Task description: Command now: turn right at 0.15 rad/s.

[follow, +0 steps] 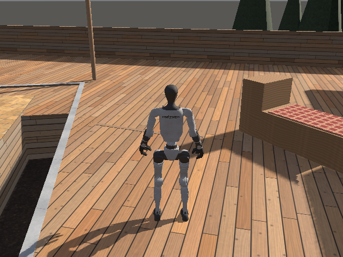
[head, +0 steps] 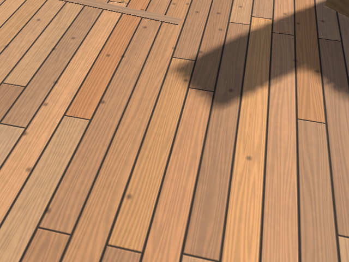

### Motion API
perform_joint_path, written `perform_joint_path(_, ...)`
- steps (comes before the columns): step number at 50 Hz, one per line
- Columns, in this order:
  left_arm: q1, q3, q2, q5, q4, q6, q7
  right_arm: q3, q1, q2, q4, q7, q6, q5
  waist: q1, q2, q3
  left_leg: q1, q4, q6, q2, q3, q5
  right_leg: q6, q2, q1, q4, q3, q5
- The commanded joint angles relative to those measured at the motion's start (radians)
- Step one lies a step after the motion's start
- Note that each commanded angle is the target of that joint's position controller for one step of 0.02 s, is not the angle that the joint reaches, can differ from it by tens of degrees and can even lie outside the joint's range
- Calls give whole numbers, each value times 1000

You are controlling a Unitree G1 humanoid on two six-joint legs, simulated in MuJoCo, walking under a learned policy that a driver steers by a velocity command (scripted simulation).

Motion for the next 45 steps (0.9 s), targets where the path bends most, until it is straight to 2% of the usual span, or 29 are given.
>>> perform_joint_path(1,60,44,195,20,-70,-11,17,-4,43,-86,-50,14,-35,-43,-19,-93,-185,-101,78,32,64,-49,58,-107,-207,314,-120,218,536)
perform_joint_path(2,-7,24,142,33,-62,-16,7,4,31,-62,-54,12,-39,-37,-37,-208,-169,-58,17,-11,32,-28,-108,-215,-260,151,-120,246,451)
perform_joint_path(3,-59,12,86,31,-79,-28,-5,-2,-4,-109,-45,6,-35,-36,-20,-144,-127,-1,-2,-33,32,-25,-29,-203,-192,92,-135,206,275)
perform_joint_path(4,-53,7,68,36,-63,-37,-9,-4,-28,-116,-40,6,-34,-37,-10,-133,-117,9,-19,-37,25,-20,53,-154,-136,89,-130,166,161)
perform_joint_path(6,-35,10,94,32,-55,-48,-12,-10,-17,-139,-21,-1,-21,-33,4,-117,-61,16,-24,-38,26,-20,102,-115,-99,40,-135,142,113)
perform_joint_path(7,-23,6,91,30,-48,-52,-12,-7,-14,-131,-16,0,-21,-30,0,-103,-48,24,-34,-35,29,-24,114,-107,-92,30,-129,137,122)
perform_joint_path(15,-18,-1,67,24,-32,-50,-6,-4,17,-121,54,-6,-25,-24,3,-21,-51,49,-59,-39,32,-21,144,-105,-65,46,-100,107,170)
perform_joint_path(16,-4,1,68,23,-23,-48,-4,-2,30,-116,65,-8,-24,-23,5,-26,-73,55,-45,-39,16,0,84,-110,-57,56,-111,103,73)
perform_joint_path(17,7,7,85,19,-18,-44,-1,-3,32,-114,72,-11,-23,-18,13,-43,-66,27,-4,-35,-11,32,-11,-126,-59,53,-133,121,-94)
perform_joint_path(18,32,17,113,13,-12,-39,0,-4,23,-112,70,-12,-26,-11,31,-76,-40,-34,60,-27,-36,61,-96,-156,-85,43,-179,177,-300)
perform_joint_path(19,62,23,136,9,-5,-38,1,-4,-4,-109,55,-11,-32,-6,49,-119,3,-119,128,-14,-46,65,-144,-196,-141,37,-241,270,-461)
perform_joint_path(20,88,28,153,4,5,-42,2,-4,-35,-109,36,-9,-44,0,61,-153,47,-183,179,6,-40,49,-175,-234,-196,26,-291,361,-535)
perform_joint_path(21,104,29,154,0,14,-51,4,-6,-51,-111,23,-4,-57,7,63,-177,72,-224,231,33,-18,14,-202,-260,-239,20,-316,426,-533)
perform_joint_path(23,95,27,137,-7,20,-71,5,-9,-30,-114,24,14,-83,22,41,-188,67,-260,251,87,20,-29,-262,-272,-274,57,-309,443,-448)
perform_joint_path(24,63,26,131,-15,14,-74,4,-9,-2,-110,36,24,-93,26,17,-166,57,-202,172,110,22,-23,-242,-254,-258,43,-294,397,-398)
perform_joint_path(25,3,24,128,-23,0,-71,2,-10,68,-105,72,32,-102,26,-30,-136,34,-44,46,124,1,10,-120,-223,-210,-32,-267,312,-328)
perform_joint_path(26,-31,22,117,-21,-7,-69,2,-16,164,-108,123,37,-106,15,-75,-105,-1,142,-24,114,-34,33,23,-188,-149,-120,-197,225,-264)
perform_joint_path(27,-56,8,66,-8,-20,-73,1,-27,264,-139,161,36,-105,2,-105,-24,-29,280,-63,118,25,-70,4,-137,-75,-222,-27,122,-193)
perform_joint_path(28,-72,-8,5,-2,-64,-86,2,-53,356,-255,170,35,-108,0,-111,250,-46,376,-243,216,247,-455,-207,-52,60,-402,313,-47,-220)
perform_joint_path(29,-69,11,74,-26,-76,-103,9,-49,344,-260,148,41,-117,-15,-112,266,-4,358,-341,323,369,-718,-298,-47,61,-541,516,28,-362)
perform_joint_path(30,-28,21,100,-43,-55,-116,5,-32,274,-200,123,35,-123,-12,-70,170,56,349,-335,314,355,-657,-328,-65,1,-610,611,79,-279)
perform_joint_path(31,-4,21,100,-40,-31,-125,-4,-24,231,-166,106,30,-123,-8,-50,133,70,348,-331,275,305,-552,-295,-80,-32,-631,627,64,-176)
perform_joint_path(32,-9,23,96,-27,-22,-133,-8,-21,209,-163,97,28,-120,-7,-40,108,68,351,-338,245,275,-474,-206,-87,-58,-642,607,48,-91)
perform_joint_path(34,-28,27,86,-11,-18,-135,-21,-3,218,-120,97,28,-112,-13,-36,108,46,330,-346,202,213,-326,37,-80,-87,-583,554,19,22)
perform_joint_path(36,-42,20,56,-7,-22,-130,-32,0,250,-121,104,25,-105,-11,-40,109,22,331,-342,200,183,-228,270,-59,-83,-565,510,-23,83)
perform_joint_path(38,-99,10,31,-9,-45,-128,-37,0,262,-134,105,16,-95,-12,-49,90,31,303,-351,197,162,-162,378,-39,-77,-548,403,-48,142)
perform_joint_path(41,-210,-7,1,-15,-80,-137,-50,2,283,-149,107,2,-87,-11,-79,99,65,229,-385,182,134,-96,373,-30,-51,-454,192,-86,274)
perform_joint_path(45,-301,-9,14,-24,-110,-149,-71,-3,332,-165,126,-1,-81,1,-87,102,107,273,-383,193,181,-91,387,-56,-24,-410,52,-90,305)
